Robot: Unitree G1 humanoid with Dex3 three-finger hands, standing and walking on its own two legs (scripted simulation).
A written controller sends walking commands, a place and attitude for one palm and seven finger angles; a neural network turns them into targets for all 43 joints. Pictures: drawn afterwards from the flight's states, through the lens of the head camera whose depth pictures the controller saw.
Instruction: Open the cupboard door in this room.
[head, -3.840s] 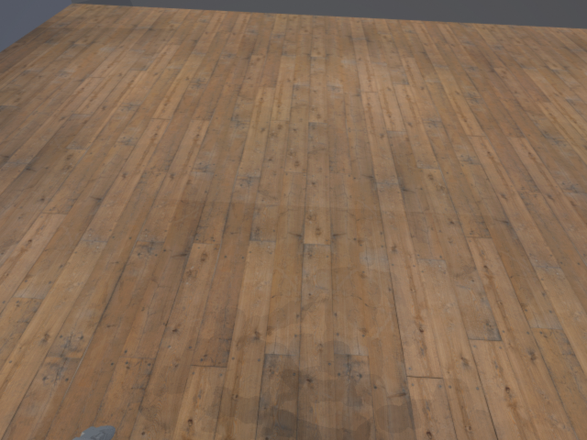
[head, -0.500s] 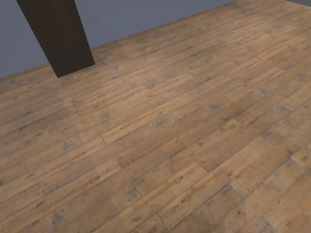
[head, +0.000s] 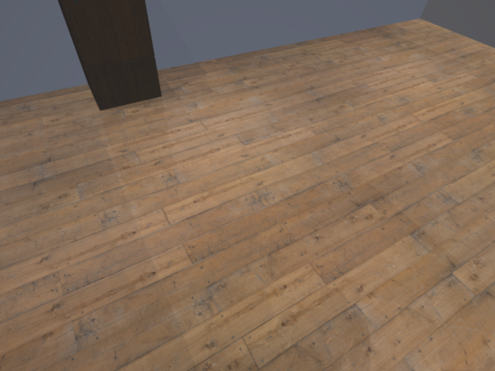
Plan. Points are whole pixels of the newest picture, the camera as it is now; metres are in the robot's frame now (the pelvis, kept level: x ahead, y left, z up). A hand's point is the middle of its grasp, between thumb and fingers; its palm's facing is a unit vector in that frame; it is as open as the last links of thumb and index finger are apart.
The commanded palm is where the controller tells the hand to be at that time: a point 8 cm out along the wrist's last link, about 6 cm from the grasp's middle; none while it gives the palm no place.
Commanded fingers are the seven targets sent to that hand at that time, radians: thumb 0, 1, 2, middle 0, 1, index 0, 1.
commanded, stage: stand and wait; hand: left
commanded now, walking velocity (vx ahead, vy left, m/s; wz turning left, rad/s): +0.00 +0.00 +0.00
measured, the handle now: out of the picture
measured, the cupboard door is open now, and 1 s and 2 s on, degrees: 0 0 0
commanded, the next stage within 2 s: turn or walk to find it in 0.18 s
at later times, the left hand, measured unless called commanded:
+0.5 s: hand out of the picture -0.01 +0.17 -0.18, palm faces +0.05 -0.98 -0.19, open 7.4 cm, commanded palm none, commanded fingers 0.00 0.90 0.90 -0.20 -0.30 -0.20 -0.30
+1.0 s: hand out of the picture +0.00 +0.16 -0.18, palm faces +0.08 -0.98 -0.19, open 7.4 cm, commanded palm none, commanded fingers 0.00 0.90 0.90 -0.20 -0.30 -0.20 -0.30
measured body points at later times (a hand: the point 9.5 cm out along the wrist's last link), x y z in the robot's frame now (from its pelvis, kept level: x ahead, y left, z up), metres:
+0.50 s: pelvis -0.01 +0.00 +0.00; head +0.00 +0.00 +0.45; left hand -0.01 +0.22 -0.16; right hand -0.02 -0.21 -0.17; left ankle -0.02 +0.11 -0.74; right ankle +0.02 -0.12 -0.74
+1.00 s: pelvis +0.00 -0.01 +0.00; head +0.01 -0.01 +0.45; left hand +0.00 +0.21 -0.17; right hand +0.01 -0.23 -0.17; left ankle -0.02 +0.11 -0.74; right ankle +0.02 -0.12 -0.74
